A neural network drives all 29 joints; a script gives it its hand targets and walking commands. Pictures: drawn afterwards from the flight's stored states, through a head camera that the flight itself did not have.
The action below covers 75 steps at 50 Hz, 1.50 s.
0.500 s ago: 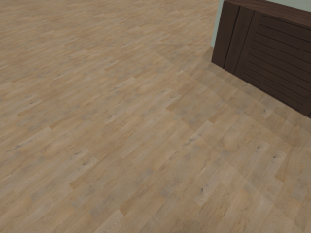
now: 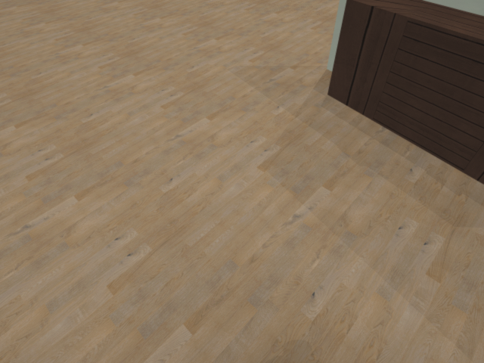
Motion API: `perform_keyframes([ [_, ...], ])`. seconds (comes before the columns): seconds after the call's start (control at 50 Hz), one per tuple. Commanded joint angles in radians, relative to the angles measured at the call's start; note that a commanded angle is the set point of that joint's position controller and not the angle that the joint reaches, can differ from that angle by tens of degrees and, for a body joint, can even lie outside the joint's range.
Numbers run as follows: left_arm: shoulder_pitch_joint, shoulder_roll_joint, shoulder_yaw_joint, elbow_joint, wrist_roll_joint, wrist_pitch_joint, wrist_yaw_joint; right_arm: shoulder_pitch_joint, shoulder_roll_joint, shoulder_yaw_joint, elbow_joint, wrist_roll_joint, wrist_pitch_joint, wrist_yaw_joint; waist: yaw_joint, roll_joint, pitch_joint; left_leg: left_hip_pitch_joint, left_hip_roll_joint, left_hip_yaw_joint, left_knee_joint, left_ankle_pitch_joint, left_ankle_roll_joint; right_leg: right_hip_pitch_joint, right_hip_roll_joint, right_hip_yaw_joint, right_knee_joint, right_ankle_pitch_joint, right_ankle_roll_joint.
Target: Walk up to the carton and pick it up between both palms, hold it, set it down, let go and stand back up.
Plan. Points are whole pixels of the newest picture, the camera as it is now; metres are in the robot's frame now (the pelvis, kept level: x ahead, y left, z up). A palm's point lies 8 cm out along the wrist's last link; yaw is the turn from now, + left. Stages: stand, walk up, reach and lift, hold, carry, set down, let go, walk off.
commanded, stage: stand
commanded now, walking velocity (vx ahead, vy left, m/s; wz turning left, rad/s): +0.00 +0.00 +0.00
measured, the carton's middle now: out of the picture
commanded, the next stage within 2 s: walk up in 0.24 s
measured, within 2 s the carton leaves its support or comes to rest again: neither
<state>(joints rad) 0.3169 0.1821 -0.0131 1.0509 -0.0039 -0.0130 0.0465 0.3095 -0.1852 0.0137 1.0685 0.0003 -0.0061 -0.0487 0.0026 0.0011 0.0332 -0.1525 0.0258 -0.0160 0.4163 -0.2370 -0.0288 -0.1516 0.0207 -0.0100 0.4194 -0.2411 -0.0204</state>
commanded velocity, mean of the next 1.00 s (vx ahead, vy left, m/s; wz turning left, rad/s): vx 0.00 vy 0.00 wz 0.00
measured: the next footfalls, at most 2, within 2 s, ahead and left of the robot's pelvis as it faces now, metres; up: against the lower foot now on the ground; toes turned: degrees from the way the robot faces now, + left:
right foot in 0.78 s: +0.11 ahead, -0.29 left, +0.00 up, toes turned -27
left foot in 1.14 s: +0.43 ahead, -0.15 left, +0.00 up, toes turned -24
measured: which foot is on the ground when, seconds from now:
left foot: down 0.00-0.78, up 0.80-1.00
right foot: down 0.00-0.46, up 0.48-0.76, down 0.78-1.00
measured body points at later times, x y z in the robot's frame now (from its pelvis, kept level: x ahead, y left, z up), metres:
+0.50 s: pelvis +0.00 +0.00 +0.00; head +0.01 -0.01 +0.45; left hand +0.00 +0.24 -0.16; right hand +0.00 -0.25 -0.16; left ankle -0.01 +0.14 -0.74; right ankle -0.01 -0.10 -0.73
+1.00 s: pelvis +0.14 -0.16 -0.02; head +0.13 -0.17 +0.43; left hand +0.21 +0.10 -0.16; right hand +0.18 -0.45 -0.14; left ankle +0.22 -0.06 -0.69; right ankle +0.08 -0.27 -0.74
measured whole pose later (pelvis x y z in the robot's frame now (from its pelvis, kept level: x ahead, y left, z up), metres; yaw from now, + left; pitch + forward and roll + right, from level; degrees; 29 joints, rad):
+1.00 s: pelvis +0.14 -0.16 -0.02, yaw -23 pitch -3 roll -2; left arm 0.44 0.22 0.05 0.94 0.05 -0.03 0.00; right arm 0.15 -0.29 -0.03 0.83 -0.02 -0.05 0.06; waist 0.06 0.06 0.05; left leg -0.50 0.10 0.06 1.07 -0.43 0.02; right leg -0.23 -0.02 -0.07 0.67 -0.39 -0.02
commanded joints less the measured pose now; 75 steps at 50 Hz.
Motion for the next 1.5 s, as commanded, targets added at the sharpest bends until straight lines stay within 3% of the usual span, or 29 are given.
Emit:
perform_keyframes([
  [0.0, 0.067, 0.111, 0.019, -0.023, 0.000, -0.010, 0.005, 0.067, -0.102, -0.020, -0.027, 0.001, -0.009, -0.005, -0.004, -0.010, 0.037, -0.016, 0.075, -0.074, -0.065, 0.142, 0.028, -0.037, -0.111, 0.102, -0.091, 0.142, 0.005],
  [0.4, 0.068, 0.104, 0.019, -0.018, -0.001, -0.011, 0.005, 0.067, -0.098, -0.016, -0.012, 0.000, -0.008, -0.006, -0.002, 0.000, 0.054, -0.021, 0.075, -0.068, -0.068, 0.125, 0.025, -0.048, -0.109, 0.104, -0.099, 0.118, 0.005],
  [0.42, 0.071, 0.173, 0.083, -0.068, 0.027, -0.008, -0.026, 0.011, -0.213, -0.098, -0.088, -0.070, -0.024, -0.004, -0.005, 0.032, -0.024, 0.220, 0.094, -0.091, 0.035, -0.345, 0.119, -0.381, -0.081, 0.208, 0.051, -0.392, -0.043],
  [0.44, -0.022, 0.175, 0.084, -0.104, 0.040, -0.001, -0.044, 0.057, -0.266, -0.133, -0.078, -0.094, -0.032, -0.008, -0.071, 0.109, 0.045, 0.326, 0.213, -0.241, -0.053, -0.536, 0.196, -0.680, -0.074, 0.186, 0.135, -0.459, -0.027],
  [0.46, -0.092, 0.125, 0.080, -0.151, 0.050, 0.007, -0.058, 0.124, -0.292, -0.144, -0.040, -0.106, -0.039, -0.016, -0.120, 0.244, 0.043, 0.281, 0.442, -0.425, -0.231, -0.584, 0.293, -0.687, -0.050, 0.033, 0.459, -0.292, 0.011],
  [0.48, -0.133, 0.137, 0.092, -0.186, 0.080, 0.011, -0.063, 0.116, -0.252, -0.128, -0.028, -0.115, -0.051, -0.021, -0.109, 0.122, 0.072, 0.203, 0.547, -0.468, -0.259, -0.489, 0.352, -0.703, -0.149, 0.046, 0.592, -0.262, 0.038],
  [0.5, -0.100, 0.150, 0.105, -0.180, 0.090, 0.013, -0.071, 0.078, -0.213, -0.121, -0.033, -0.112, -0.068, -0.023, -0.084, 0.034, 0.081, 0.169, 0.518, -0.398, -0.244, -0.411, 0.334, -0.679, -0.182, 0.067, 0.617, -0.215, 0.042],
  [0.52, -0.039, 0.144, 0.109, -0.167, 0.090, 0.016, -0.079, 0.035, -0.197, -0.115, -0.044, -0.110, -0.081, -0.023, -0.056, 0.008, 0.063, 0.124, 0.465, -0.305, -0.230, -0.395, 0.299, -0.633, -0.196, 0.087, 0.643, -0.182, 0.042],
  [0.6, 0.017, 0.111, 0.104, -0.193, 0.059, 0.032, -0.114, -0.121, -0.255, -0.120, -0.094, -0.100, -0.085, -0.006, -0.008, 0.156, 0.117, -0.044, 0.398, -0.085, -0.256, -0.426, 0.272, -0.479, -0.227, 0.056, 0.556, -0.172, 0.043],
  [0.68, 0.054, 0.131, 0.105, -0.188, 0.021, 0.016, -0.126, -0.178, -0.277, -0.128, -0.127, -0.095, -0.071, 0.030, 0.010, 0.192, 0.137, -0.188, 0.301, 0.153, -0.166, -0.458, 0.224, -0.223, -0.184, -0.092, 0.374, -0.111, 0.018],
  [0.72, 0.123, 0.152, 0.122, -0.159, 0.018, 0.001, -0.120, -0.190, -0.292, -0.130, -0.140, -0.089, -0.058, 0.043, 0.041, 0.124, 0.130, -0.288, 0.277, 0.197, -0.067, -0.552, 0.217, -0.054, -0.133, -0.194, 0.335, -0.061, 0.003],
  [0.74, 0.198, 0.167, 0.134, -0.131, 0.019, -0.007, -0.111, -0.201, -0.282, -0.123, -0.144, -0.083, -0.050, 0.048, 0.082, 0.039, 0.112, -0.346, 0.250, 0.235, 0.063, -0.543, 0.205, 0.065, -0.102, -0.229, 0.300, -0.035, -0.009],
  [0.76, 0.321, 0.202, 0.154, -0.083, 0.017, -0.015, -0.093, -0.186, -0.229, -0.101, -0.150, -0.080, -0.040, 0.059, 0.145, -0.129, 0.055, -0.368, 0.170, 0.300, 0.343, -0.429, 0.179, 0.179, -0.030, -0.233, 0.266, -0.107, -0.028],
  [0.78, 0.415, 0.270, 0.169, -0.059, 0.024, -0.020, -0.074, -0.194, -0.143, -0.070, -0.194, -0.071, -0.032, 0.080, 0.188, -0.393, 0.051, -0.474, 0.056, 0.316, 0.769, -0.406, 0.124, 0.184, -0.107, 0.095, 0.085, -0.356, -0.097],
  [0.8, 0.344, 0.368, 0.157, -0.111, 0.031, -0.022, -0.060, -0.224, -0.143, -0.067, -0.293, -0.038, -0.032, 0.093, 0.155, -0.457, 0.074, -0.660, -0.024, 0.131, 0.902, -0.409, 0.074, 0.122, -0.310, 0.695, -0.229, -0.669, -0.235],
  [0.82, 0.246, 0.399, 0.157, -0.130, 0.007, -0.018, -0.047, -0.275, -0.189, -0.066, -0.326, -0.030, -0.032, 0.097, 0.128, -0.326, 0.126, -0.682, 0.061, -0.013, 0.952, -0.345, 0.073, 0.045, -0.416, 0.865, -0.372, -0.760, -0.311],
  [0.84, 0.185, 0.396, 0.154, -0.142, 0.010, -0.021, -0.036, -0.246, -0.211, -0.064, -0.314, -0.019, -0.042, 0.099, 0.090, -0.248, 0.135, -0.705, 0.103, -0.047, 0.979, -0.266, 0.062, 0.056, -0.409, 0.781, -0.349, -0.712, -0.298],
  [0.88, 0.093, 0.353, 0.140, -0.183, 0.046, -0.025, -0.022, -0.147, -0.219, -0.061, -0.281, -0.010, -0.068, 0.096, 0.028, -0.218, 0.117, -0.604, 0.141, -0.033, 0.864, -0.195, 0.053, -0.011, -0.347, 0.532, -0.178, -0.454, -0.253],
  [0.94, 0.061, 0.273, 0.106, -0.193, 0.053, -0.046, -0.036, -0.120, -0.219, -0.076, -0.306, -0.025, -0.067, 0.103, 0.001, -0.146, 0.100, -0.417, 0.131, -0.026, 0.626, -0.190, 0.042, -0.163, -0.310, 0.354, -0.162, -0.302, -0.215],
  [1.04, 0.051, 0.291, 0.115, -0.211, 0.042, -0.062, -0.052, -0.111, -0.145, -0.073, -0.386, -0.028, -0.063, 0.110, -0.001, -0.079, 0.053, -0.198, 0.042, 0.080, 0.306, 0.050, 0.047, -0.236, -0.231, 0.238, -0.109, -0.223, -0.199],
  [1.1, 0.018, 0.266, 0.110, -0.234, 0.042, -0.062, -0.066, 0.092, -0.185, -0.105, -0.369, -0.046, -0.070, 0.089, -0.095, 0.007, -0.017, 0.135, -0.005, 0.111, 0.263, 0.120, 0.071, -0.382, -0.185, 0.205, 0.072, -0.268, -0.150],
  [1.12, 0.047, 0.227, 0.096, -0.236, 0.043, -0.059, -0.071, 0.194, -0.215, -0.119, -0.353, -0.053, -0.075, 0.075, -0.134, 0.082, -0.055, 0.271, 0.005, 0.079, 0.242, 0.025, 0.075, -0.448, -0.130, 0.158, 0.257, -0.266, -0.118],
  [1.14, 0.128, 0.147, 0.071, -0.245, 0.038, -0.055, -0.077, 0.296, -0.285, -0.133, -0.341, -0.074, -0.080, 0.058, -0.164, 0.289, -0.144, 0.365, 0.188, -0.184, 0.101, -0.304, 0.099, -0.499, -0.012, 0.030, 0.621, -0.304, -0.065],
  [1.16, 0.160, 0.134, 0.069, -0.292, 0.042, -0.044, -0.072, 0.287, -0.366, -0.131, -0.372, -0.085, -0.081, 0.043, -0.125, 0.330, -0.109, 0.303, 0.421, -0.714, -0.212, -0.637, 0.144, -0.608, 0.048, 0.057, 0.837, -0.378, -0.011],
  [1.18, 0.159, 0.197, 0.086, -0.301, 0.061, -0.022, -0.065, 0.191, -0.365, -0.129, -0.379, -0.069, -0.071, 0.029, -0.079, 0.196, -0.012, 0.138, 0.481, -0.879, -0.351, -0.825, 0.200, -0.592, -0.016, 0.109, 0.941, -0.317, 0.001],
  [1.2, 0.129, 0.209, 0.088, -0.303, 0.075, -0.011, -0.066, 0.116, -0.337, -0.113, -0.390, -0.052, -0.074, 0.027, -0.050, 0.148, 0.105, 0.042, 0.460, -0.826, -0.352, -0.756, 0.212, -0.613, -0.063, 0.114, 0.993, -0.228, 0.008],
  [1.24, 0.095, 0.200, 0.091, -0.296, 0.063, -0.009, -0.071, 0.050, -0.277, -0.091, -0.400, -0.050, -0.087, 0.038, -0.034, 0.101, 0.174, -0.050, 0.385, -0.481, -0.246, -0.456, 0.239, -0.607, -0.129, 0.099, 0.935, -0.127, 0.014],
  [1.28, 0.105, 0.185, 0.088, -0.304, 0.056, -0.013, -0.086, 0.036, -0.233, -0.079, -0.382, -0.059, -0.099, 0.047, -0.010, 0.092, 0.134, -0.087, 0.334, -0.278, -0.231, -0.321, 0.225, -0.508, -0.138, 0.114, 0.820, -0.089, 0.016],
  [1.48, -0.153, 0.113, 0.064, -0.456, 0.032, -0.028, -0.126, 0.189, -0.265, -0.079, -0.310, -0.049, -0.091, 0.057, -0.074, 0.109, 0.119, 0.016, 0.274, 0.153, -0.204, 0.047, 0.225, -0.413, -0.106, -0.045, 0.311, 0.137, 0.001],
])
